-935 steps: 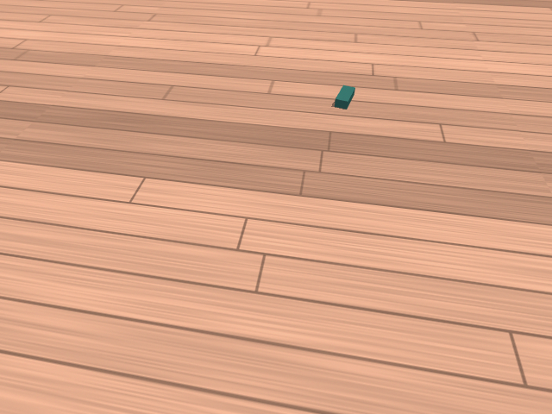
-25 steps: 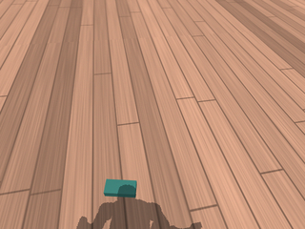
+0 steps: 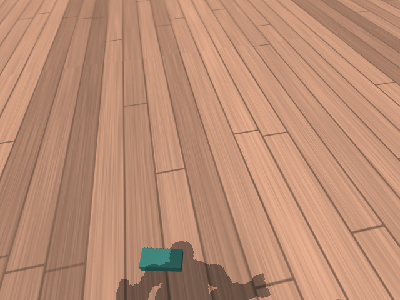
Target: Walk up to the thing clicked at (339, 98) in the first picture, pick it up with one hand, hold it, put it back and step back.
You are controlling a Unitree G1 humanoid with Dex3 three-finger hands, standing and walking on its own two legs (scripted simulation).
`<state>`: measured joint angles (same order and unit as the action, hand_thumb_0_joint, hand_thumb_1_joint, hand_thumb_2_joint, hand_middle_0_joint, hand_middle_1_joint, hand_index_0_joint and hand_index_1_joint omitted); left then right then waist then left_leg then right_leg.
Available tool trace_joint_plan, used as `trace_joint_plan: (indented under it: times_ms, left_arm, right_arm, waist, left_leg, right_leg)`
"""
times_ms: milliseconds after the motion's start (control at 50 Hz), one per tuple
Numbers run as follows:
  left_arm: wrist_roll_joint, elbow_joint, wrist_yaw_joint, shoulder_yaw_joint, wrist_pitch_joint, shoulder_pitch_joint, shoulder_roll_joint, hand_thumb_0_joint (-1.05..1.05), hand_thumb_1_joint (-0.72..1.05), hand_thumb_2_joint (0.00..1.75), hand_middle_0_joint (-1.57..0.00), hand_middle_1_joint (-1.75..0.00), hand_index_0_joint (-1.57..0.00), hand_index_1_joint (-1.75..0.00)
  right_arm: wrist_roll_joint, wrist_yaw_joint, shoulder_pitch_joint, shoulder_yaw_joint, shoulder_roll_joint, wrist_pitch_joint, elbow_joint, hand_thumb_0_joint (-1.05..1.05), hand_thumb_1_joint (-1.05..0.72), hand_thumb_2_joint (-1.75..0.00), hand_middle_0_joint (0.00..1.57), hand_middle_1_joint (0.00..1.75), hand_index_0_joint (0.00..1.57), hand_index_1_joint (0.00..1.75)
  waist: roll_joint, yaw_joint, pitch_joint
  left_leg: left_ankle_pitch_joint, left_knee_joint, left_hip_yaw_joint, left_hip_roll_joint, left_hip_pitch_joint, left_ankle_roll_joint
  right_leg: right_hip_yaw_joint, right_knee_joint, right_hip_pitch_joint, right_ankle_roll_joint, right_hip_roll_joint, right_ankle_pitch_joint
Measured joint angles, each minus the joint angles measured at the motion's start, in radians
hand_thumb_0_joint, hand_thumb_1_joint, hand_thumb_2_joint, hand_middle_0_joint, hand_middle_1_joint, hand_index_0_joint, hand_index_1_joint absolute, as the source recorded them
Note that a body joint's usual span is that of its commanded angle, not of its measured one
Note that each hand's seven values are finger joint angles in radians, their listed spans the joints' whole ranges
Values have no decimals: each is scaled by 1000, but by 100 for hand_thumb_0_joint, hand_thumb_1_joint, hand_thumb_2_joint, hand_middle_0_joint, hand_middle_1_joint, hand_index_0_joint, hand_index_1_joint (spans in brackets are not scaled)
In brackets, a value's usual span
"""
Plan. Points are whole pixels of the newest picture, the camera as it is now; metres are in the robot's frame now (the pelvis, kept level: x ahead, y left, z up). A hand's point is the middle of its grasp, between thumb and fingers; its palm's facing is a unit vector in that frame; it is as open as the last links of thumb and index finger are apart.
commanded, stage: walk up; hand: left
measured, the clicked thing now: (162, 259) +0.43 +0.22 -0.74
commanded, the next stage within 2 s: stand in 0.94 s
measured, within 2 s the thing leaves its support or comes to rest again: neither
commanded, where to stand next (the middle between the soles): +0.06 +0.01 m, yaw +0 degrees
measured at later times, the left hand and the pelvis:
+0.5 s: hand out of the picture +0.09 +0.25 -0.15, palm faces -0.04 -0.95 -0.32, open 7.4 cm; pelvis +0.00 +0.00 +0.01, yaw -1 degrees
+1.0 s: hand out of the picture +0.07 +0.26 -0.15, palm faces -0.02 -0.94 -0.33, open 7.4 cm; pelvis +0.00 +0.01 +0.01, yaw +0 degrees
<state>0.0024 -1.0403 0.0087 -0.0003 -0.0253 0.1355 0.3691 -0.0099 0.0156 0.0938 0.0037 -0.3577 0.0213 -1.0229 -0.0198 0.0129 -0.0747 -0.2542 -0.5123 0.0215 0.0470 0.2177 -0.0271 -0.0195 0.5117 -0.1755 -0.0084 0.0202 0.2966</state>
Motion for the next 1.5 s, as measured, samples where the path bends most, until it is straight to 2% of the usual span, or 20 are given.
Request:
trace_joint_plan:
  times_ms: [200,440,900,1500]
  left_arm:
    - [2,-52,-1,-1,10,-63,-10,1,90,90,-20,-30,-21,-30]
    - [10,-94,6,-8,19,-59,-21,1,90,90,-20,-30,-21,-30]
    - [14,-111,5,-11,21,-20,-19,1,90,90,-20,-30,-20,-30]
    - [13,-92,1,0,18,-16,-14,1,90,90,-20,-30,-21,-30]
  right_arm:
    - [7,0,-17,-2,-1,-11,-84,1,-91,-90,21,30,20,30]
    - [14,-2,10,-4,0,-10,-124,1,-91,-90,21,30,20,30]
    - [15,0,11,-7,19,-8,-120,1,-91,-90,21,30,20,30]
    - [18,-2,5,-2,11,-9,-124,1,-91,-90,21,30,20,30]
  waist:
    - [9,-13,11]
    - [22,-23,22]
    - [17,-13,35]
    - [21,-16,29]
  left_leg:
    - [52,109,4,4,-65,-6]
    - [84,167,11,6,-91,-4]
    - [89,179,13,-11,-89,10]
    - [94,198,8,-15,-91,8]
  right_leg:
    - [0,-109,64,3,-7,-53]
    - [5,-183,93,-1,-9,-97]
    - [7,-201,96,-16,7,-105]
    - [1,-212,97,-16,11,-103]
